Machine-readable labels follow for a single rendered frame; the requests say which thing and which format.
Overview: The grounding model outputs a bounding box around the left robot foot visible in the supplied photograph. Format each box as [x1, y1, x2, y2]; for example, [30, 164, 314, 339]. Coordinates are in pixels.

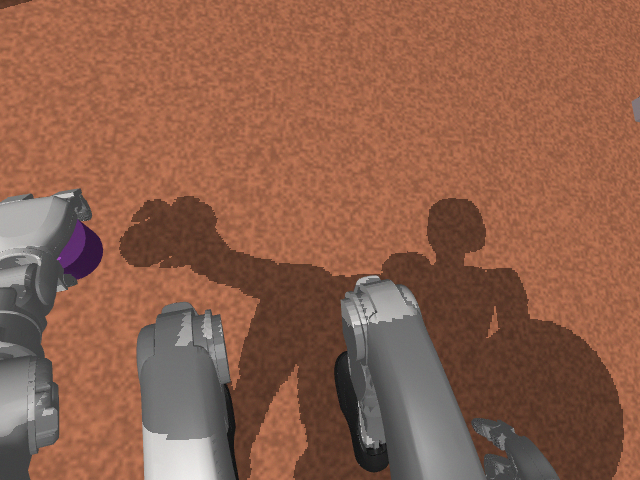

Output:
[223, 384, 239, 480]

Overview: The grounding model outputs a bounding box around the left robot hand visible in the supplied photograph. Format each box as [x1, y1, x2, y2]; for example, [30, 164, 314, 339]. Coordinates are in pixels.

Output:
[0, 188, 92, 292]

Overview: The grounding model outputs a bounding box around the right robot hand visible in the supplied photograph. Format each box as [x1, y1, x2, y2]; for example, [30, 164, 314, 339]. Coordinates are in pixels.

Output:
[471, 418, 560, 480]

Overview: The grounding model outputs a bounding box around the left robot arm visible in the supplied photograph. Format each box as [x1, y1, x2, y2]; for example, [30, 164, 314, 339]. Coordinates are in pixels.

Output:
[0, 248, 59, 480]

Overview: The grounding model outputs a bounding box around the right robot foot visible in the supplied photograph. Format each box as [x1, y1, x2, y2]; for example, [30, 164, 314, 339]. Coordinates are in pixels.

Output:
[334, 351, 389, 472]

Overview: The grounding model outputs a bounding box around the tin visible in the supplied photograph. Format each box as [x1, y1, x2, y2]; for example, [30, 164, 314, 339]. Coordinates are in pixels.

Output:
[57, 219, 103, 280]

